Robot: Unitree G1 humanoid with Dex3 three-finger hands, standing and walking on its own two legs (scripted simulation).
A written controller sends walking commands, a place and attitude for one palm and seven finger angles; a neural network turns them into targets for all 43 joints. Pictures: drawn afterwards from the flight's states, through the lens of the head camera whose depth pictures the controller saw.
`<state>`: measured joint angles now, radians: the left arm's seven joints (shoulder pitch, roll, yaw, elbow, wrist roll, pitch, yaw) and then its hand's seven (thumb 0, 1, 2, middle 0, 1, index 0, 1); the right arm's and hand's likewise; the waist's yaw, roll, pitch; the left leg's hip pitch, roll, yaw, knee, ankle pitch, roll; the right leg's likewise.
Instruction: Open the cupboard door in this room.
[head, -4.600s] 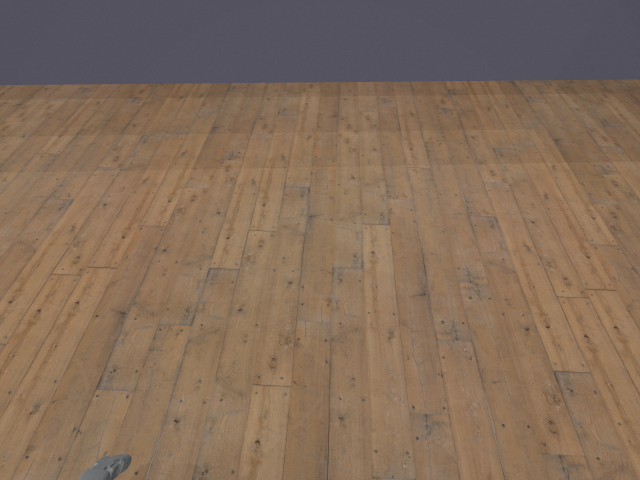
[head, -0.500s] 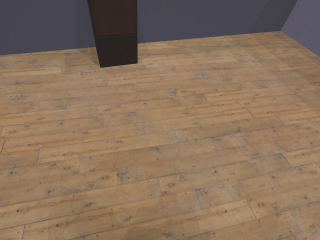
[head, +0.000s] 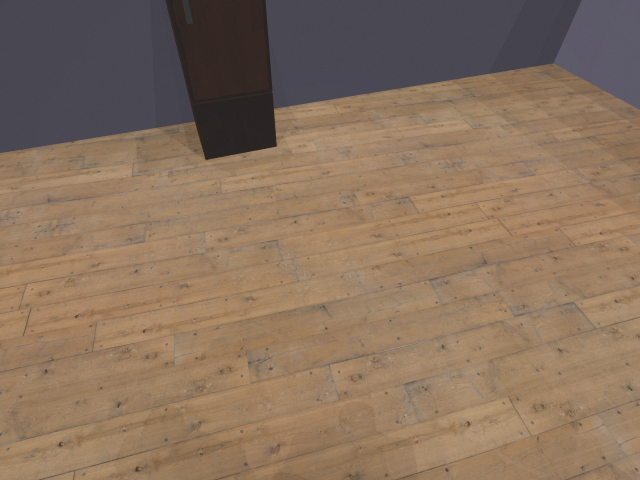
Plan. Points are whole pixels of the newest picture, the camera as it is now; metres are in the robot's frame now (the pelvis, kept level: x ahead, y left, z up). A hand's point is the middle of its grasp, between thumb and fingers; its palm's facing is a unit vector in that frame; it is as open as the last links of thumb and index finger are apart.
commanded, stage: stand and wait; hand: left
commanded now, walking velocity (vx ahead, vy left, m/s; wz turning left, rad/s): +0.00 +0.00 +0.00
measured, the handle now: (184, 0) +1.75 +0.64 +0.01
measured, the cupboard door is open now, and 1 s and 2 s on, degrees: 0 0 0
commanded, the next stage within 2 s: turn or walk to find it in 0.62 s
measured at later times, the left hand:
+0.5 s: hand out of the picture -0.04 +0.14 -0.18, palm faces +0.04 -0.99 -0.15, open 7.4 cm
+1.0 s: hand out of the picture -0.02 +0.17 -0.20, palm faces +0.16 -0.97 -0.18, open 7.4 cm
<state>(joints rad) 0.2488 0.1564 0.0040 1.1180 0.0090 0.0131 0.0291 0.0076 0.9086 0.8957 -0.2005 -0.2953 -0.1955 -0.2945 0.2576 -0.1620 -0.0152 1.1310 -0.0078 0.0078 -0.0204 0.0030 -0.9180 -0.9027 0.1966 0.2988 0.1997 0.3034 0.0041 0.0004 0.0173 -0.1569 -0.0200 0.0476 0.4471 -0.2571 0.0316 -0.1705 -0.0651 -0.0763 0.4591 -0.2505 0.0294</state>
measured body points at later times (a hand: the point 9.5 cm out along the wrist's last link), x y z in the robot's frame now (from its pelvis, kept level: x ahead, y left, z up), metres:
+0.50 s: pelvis -0.01 -0.01 +0.00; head -0.01 -0.01 +0.45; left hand -0.04 +0.19 -0.16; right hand -0.04 -0.21 -0.16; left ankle -0.01 +0.10 -0.74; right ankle +0.00 -0.13 -0.74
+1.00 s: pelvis -0.02 +0.00 -0.02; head -0.01 +0.01 +0.43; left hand -0.03 +0.22 -0.18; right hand -0.01 -0.23 -0.17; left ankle -0.01 +0.10 -0.74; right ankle +0.00 -0.13 -0.74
